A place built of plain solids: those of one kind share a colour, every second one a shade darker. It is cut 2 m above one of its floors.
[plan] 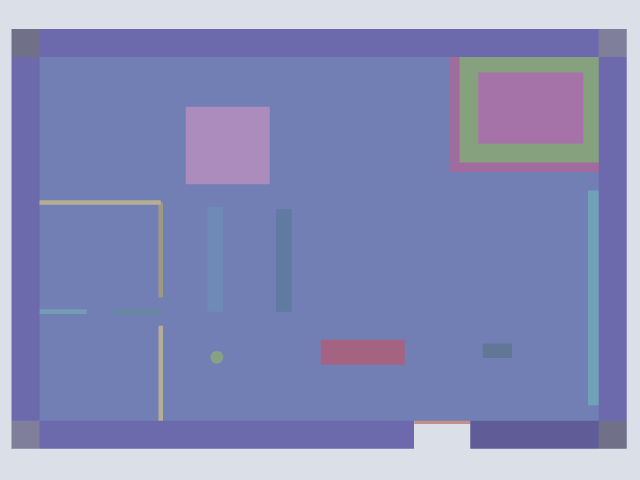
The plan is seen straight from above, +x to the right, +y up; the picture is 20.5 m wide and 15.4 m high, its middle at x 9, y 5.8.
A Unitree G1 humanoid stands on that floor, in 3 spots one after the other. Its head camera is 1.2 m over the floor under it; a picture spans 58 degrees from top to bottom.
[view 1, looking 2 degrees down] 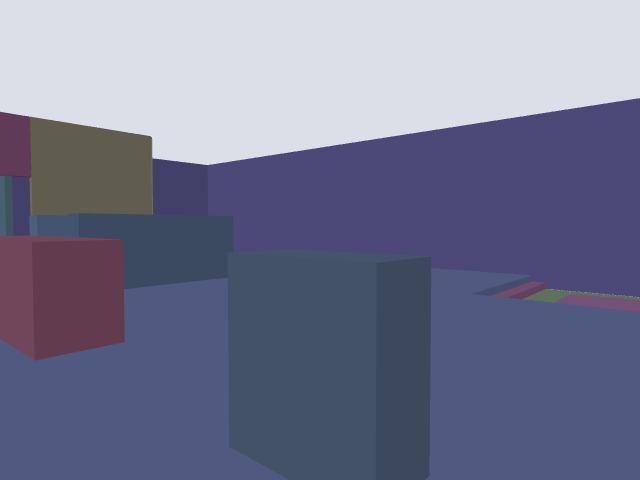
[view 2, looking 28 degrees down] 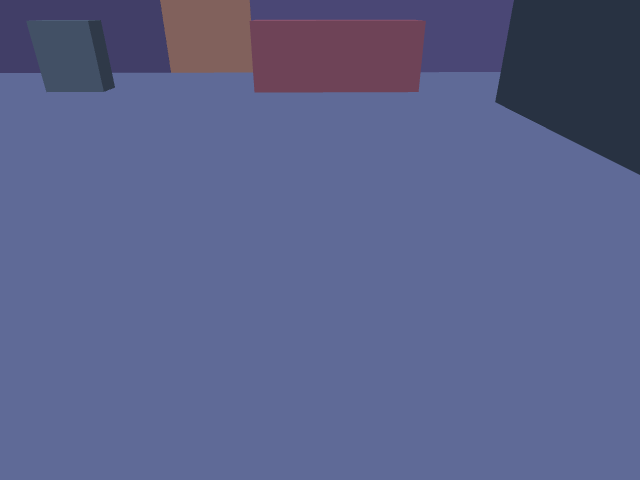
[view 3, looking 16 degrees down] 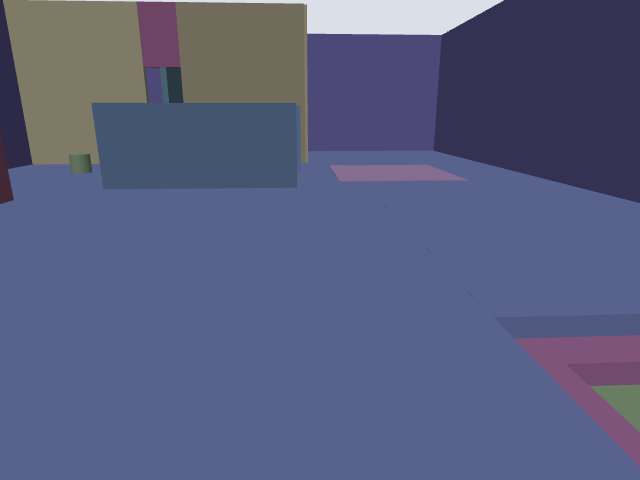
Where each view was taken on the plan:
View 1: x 16.10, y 0.60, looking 131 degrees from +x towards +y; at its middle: wall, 14.68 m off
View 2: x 10.78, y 10.01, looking -91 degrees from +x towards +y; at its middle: floor_main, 2.56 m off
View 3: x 15.56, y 6.79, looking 177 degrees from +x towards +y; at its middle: floor_main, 4.35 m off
